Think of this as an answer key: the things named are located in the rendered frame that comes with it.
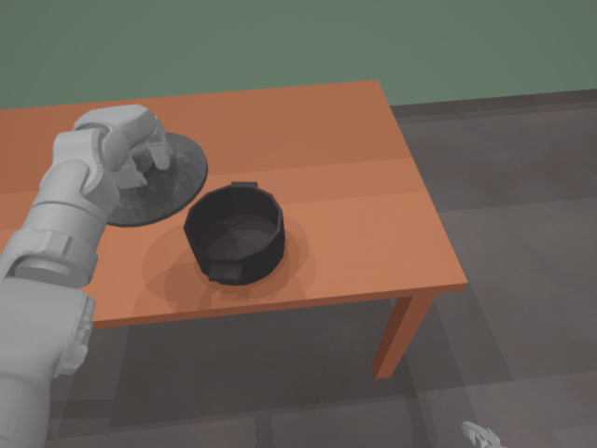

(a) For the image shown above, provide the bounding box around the robot left forearm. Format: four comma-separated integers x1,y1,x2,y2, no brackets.
0,119,130,289

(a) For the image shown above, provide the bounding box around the knob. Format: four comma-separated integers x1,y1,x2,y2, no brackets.
132,154,156,178

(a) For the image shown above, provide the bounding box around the robot left upper arm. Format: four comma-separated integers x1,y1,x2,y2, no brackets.
0,275,96,448

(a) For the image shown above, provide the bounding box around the right robot hand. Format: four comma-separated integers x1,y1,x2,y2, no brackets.
462,421,507,448

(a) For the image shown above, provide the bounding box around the pot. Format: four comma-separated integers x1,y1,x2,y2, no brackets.
183,181,285,286

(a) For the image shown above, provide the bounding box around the lid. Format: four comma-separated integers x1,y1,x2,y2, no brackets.
106,133,208,228

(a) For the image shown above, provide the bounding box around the table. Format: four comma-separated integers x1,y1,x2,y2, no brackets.
0,79,468,379

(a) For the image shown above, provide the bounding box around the left robot hand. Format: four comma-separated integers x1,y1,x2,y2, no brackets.
74,105,170,189

